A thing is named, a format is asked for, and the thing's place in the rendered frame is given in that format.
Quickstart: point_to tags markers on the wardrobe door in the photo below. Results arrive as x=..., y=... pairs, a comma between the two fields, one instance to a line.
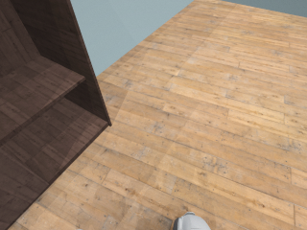
x=19, y=187

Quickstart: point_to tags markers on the robot right thigh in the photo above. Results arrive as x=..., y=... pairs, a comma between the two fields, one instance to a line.
x=192, y=222

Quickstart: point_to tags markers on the robot right shin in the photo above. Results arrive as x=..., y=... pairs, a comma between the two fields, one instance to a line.
x=189, y=213

